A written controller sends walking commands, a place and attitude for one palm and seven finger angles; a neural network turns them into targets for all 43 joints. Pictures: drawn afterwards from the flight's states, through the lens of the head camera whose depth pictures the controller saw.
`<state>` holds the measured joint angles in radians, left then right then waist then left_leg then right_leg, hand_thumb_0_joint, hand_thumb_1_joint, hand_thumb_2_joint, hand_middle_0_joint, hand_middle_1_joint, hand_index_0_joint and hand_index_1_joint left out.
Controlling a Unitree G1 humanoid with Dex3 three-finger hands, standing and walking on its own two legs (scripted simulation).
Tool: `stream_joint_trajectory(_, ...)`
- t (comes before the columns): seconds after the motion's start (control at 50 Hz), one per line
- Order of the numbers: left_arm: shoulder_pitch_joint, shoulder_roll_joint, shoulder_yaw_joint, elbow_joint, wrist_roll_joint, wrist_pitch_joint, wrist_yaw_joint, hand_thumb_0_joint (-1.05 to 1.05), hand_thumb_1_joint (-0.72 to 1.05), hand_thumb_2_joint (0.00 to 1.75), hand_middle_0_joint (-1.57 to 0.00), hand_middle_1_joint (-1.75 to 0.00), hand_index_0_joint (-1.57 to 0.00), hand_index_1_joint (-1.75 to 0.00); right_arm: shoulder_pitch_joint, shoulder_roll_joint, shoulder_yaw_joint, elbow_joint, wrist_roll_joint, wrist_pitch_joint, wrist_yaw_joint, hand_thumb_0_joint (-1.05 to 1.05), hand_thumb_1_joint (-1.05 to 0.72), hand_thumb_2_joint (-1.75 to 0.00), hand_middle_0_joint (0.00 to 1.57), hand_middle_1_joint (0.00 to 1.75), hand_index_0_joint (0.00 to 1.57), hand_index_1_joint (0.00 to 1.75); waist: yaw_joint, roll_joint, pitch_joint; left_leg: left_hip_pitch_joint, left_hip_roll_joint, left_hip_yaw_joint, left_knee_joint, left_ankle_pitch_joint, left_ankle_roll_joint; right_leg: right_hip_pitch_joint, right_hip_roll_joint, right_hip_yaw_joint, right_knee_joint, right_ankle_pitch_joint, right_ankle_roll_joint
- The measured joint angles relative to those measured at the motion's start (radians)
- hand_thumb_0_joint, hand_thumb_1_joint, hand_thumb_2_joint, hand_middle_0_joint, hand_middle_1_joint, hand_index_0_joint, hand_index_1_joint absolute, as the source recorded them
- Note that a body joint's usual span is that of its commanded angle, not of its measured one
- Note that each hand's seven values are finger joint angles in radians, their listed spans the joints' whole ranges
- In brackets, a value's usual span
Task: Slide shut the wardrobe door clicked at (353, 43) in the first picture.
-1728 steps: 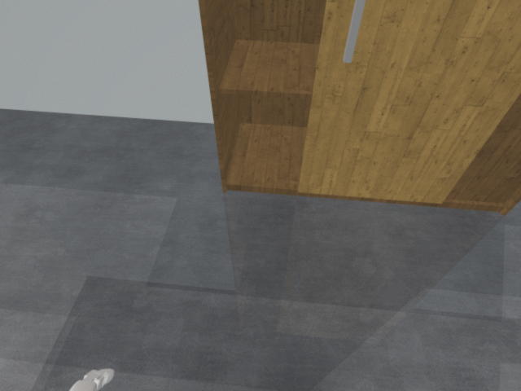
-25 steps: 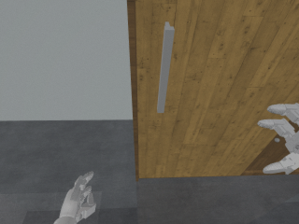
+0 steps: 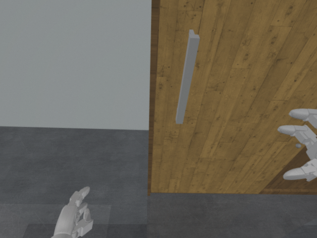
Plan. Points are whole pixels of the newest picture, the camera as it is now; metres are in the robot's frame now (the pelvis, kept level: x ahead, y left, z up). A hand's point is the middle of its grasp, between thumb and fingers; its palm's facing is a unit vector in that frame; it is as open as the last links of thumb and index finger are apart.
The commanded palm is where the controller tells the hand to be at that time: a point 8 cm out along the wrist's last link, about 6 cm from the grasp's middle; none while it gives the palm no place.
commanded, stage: raise the hand with hooked fingers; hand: right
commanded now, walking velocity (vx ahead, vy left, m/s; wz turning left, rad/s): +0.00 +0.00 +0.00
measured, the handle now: (184, 82) +0.53 -0.06 +0.14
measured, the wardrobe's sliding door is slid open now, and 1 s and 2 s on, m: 0.00 0.00 0.00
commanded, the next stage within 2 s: move the hooked fingers beside the handle in 0.08 s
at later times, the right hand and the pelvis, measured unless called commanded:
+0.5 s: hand (278, 135) +0.30 -0.25 +0.17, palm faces +0.03 +1.00 -0.04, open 14.0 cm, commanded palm +0.28 -0.29 +0.17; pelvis +0.00 +0.00 +0.00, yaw +0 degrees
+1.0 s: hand (249, 114) +0.37 -0.21 +0.16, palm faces +0.01 +1.00 -0.01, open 14.0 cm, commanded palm +0.35 -0.25 +0.16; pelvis +0.00 -0.01 +0.00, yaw +1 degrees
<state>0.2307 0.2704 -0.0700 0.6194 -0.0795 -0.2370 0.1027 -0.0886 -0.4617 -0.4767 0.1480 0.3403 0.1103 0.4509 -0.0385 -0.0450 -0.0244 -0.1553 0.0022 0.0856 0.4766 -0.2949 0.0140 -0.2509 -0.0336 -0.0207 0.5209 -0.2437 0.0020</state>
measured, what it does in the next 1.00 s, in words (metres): stands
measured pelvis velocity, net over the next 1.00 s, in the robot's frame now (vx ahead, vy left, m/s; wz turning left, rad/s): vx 0.00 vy -0.01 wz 0.02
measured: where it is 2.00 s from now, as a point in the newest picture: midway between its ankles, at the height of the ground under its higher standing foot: outside the picture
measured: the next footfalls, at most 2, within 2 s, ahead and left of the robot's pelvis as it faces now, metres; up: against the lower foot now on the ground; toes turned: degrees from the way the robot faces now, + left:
none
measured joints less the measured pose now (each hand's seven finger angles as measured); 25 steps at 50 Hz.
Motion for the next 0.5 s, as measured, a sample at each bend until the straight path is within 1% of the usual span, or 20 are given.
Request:
stream_joint_trajectory(0.06,-0.004,-0.001,-0.001,-0.002,0.0,-0.003,0.003,0.01,0.91,0.9,-0.2,-0.3,-0.2,-0.3,0.0,-0.001,0.005,0.002,-0.003,0.003,0.002,-0.02,0.5,-0.3,0.3,1.2,0.3,1.2,0.0,-0.005,0.001,0.0,-0.002,0.002,0.001,-0.001,0.002,0.0,-0.002,0.002,-0.001,0.001,0.002)
stream_joint_trajectory(0.22,-0.011,-0.005,-0.003,0.002,-0.001,-0.007,0.001,0.01,0.91,0.9,-0.2,-0.3,-0.2,-0.3,0.0,-0.001,0.002,0.018,0.01,-0.006,0.015,-0.02,0.5,-0.3,0.3,1.2,0.3,1.2,-0.002,-0.012,-0.007,-0.006,-0.005,0.002,0.008,-0.006,0.006,-0.004,-0.005,0.004,0.003,-0.002,0.007)
stream_joint_trajectory(0.34,-0.013,-0.002,0.0,0.013,-0.003,-0.009,0.006,0.01,0.91,0.9,-0.2,-0.3,-0.2,-0.3,-0.047,0.021,0.04,0.042,-0.003,-0.012,-0.002,-0.02,0.51,-0.3,0.3,1.2,0.3,1.2,-0.008,-0.014,-0.004,-0.01,-0.002,0.009,0.018,-0.01,0.007,-0.01,-0.002,0.01,0.01,-0.002,0.007)
stream_joint_trajectory(0.42,-0.017,-0.005,-0.001,0.018,-0.001,-0.007,0.006,0.01,0.91,0.9,-0.2,-0.3,-0.2,-0.3,-0.074,0.036,0.065,0.054,-0.012,-0.015,-0.018,-0.02,0.51,-0.3,0.3,1.2,0.3,1.2,-0.002,-0.01,-0.006,-0.016,-0.001,0.006,0.021,-0.011,0.006,-0.012,-0.001,0.007,0.008,-0.001,0.006)
stream_joint_trajectory(0.5,-0.019,-0.009,-0.003,0.016,-0.001,-0.001,0.004,0.01,0.91,0.9,-0.2,-0.3,-0.2,-0.3,-0.103,0.036,0.07,0.086,-0.023,-0.012,-0.037,-0.02,0.5,-0.3,0.3,1.2,0.3,1.2,0.008,-0.007,-0.006,-0.021,-0.002,0.0,0.023,-0.01,0.005,-0.014,-0.002,0.001,0.008,-0.001,0.006)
